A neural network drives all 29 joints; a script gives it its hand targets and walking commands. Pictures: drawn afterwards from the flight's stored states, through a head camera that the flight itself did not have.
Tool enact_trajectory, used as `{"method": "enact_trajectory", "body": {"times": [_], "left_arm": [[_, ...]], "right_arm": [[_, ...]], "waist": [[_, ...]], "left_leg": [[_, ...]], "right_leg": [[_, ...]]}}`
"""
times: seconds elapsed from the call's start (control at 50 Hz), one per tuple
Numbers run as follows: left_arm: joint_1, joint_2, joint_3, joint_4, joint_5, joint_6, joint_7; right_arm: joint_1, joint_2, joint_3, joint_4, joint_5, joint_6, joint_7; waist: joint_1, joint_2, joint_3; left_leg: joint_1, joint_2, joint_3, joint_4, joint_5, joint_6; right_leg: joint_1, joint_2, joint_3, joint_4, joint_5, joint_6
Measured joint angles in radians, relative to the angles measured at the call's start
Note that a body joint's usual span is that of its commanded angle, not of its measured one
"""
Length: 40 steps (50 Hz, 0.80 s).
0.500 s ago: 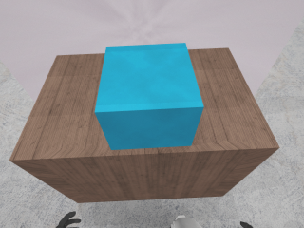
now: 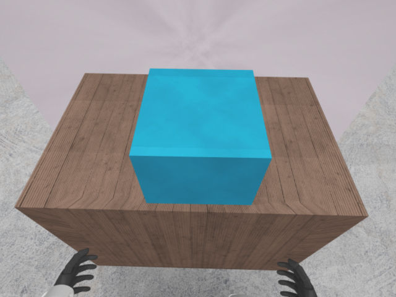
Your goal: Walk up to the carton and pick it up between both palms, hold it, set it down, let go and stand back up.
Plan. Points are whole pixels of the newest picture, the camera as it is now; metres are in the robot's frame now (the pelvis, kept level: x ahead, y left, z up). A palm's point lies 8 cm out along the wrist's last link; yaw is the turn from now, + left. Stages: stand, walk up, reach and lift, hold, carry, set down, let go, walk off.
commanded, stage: reach and lift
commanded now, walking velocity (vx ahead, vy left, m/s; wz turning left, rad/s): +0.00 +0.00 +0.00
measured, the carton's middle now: (200, 136) +0.50 -0.02 +0.00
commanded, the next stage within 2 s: none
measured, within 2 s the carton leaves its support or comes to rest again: neither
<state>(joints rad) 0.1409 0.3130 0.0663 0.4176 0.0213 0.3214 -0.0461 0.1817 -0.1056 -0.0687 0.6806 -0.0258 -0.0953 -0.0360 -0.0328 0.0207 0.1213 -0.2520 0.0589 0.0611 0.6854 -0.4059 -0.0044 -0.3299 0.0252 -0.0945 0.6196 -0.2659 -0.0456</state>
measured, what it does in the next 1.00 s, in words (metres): stands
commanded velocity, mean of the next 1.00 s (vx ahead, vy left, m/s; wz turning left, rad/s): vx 0.00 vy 0.00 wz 0.00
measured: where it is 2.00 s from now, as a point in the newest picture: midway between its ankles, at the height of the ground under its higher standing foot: outside the picture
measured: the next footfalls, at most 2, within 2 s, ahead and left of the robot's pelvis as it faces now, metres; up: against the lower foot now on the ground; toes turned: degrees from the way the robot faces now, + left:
none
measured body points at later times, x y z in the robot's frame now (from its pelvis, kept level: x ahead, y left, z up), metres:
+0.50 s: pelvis +0.01 +0.01 +0.02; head +0.00 +0.02 +0.47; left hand +0.19 +0.27 -0.05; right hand +0.17 -0.21 -0.06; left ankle -0.02 +0.11 -0.72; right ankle +0.04 -0.09 -0.72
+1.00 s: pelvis +0.02 +0.01 +0.02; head +0.01 +0.02 +0.47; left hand +0.24 +0.27 -0.01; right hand +0.23 -0.21 -0.03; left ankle -0.02 +0.11 -0.72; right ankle +0.04 -0.09 -0.72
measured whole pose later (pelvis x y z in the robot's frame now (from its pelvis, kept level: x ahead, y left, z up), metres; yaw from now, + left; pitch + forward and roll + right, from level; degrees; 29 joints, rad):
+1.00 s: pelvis +0.02 +0.01 +0.02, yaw +1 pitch -3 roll -1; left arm 0.04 0.32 -0.04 0.66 -0.24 -0.27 -0.06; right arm 0.11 -0.17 -0.01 0.68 0.20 -0.34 -0.04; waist 0.01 0.01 0.03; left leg -0.10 0.02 0.05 0.50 -0.33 0.01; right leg -0.18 0.01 -0.07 0.45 -0.21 -0.02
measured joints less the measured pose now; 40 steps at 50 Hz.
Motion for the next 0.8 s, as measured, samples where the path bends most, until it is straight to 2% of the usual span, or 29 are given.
{"method": "enact_trajectory", "body": {"times": [0.1,0.3,0.58,0.8], "left_arm": [[-0.005,-0.015,0.002,0.047,-0.016,-0.059,-0.002],[0.016,-0.041,-0.014,0.104,-0.039,-0.199,0.014],[-0.001,-0.029,-0.059,0.155,-0.132,-0.372,0.019],[-0.068,-0.004,-0.086,0.219,-0.209,-0.5,-0.001]], "right_arm": [[0.02,-0.017,0.015,0.001,0.009,-0.043,-0.001],[0.047,-0.041,0.006,-0.011,0.048,-0.087,0.02],[0.03,-0.022,0.0,-0.043,0.081,-0.126,0.015],[-0.032,-0.047,0.025,-0.017,0.156,-0.182,0.001]], "waist": [[-0.002,-0.008,-0.016],[0.028,-0.021,-0.032],[0.035,-0.004,-0.06],[0.036,-0.01,-0.085]], "left_leg": [[0.076,-0.009,0.015,-0.102,0.043,0.005],[0.161,-0.023,0.021,-0.2,0.088,0.015],[0.173,-0.038,0.016,-0.228,0.1,0.023],[0.163,-0.039,0.005,-0.219,0.089,0.018]], "right_leg": [[0.068,0.0,0.016,-0.09,0.04,0.007],[0.155,-0.005,0.026,-0.187,0.083,0.016],[0.166,-0.016,0.031,-0.202,0.084,0.025],[0.158,-0.014,0.03,-0.19,0.067,0.024]]}}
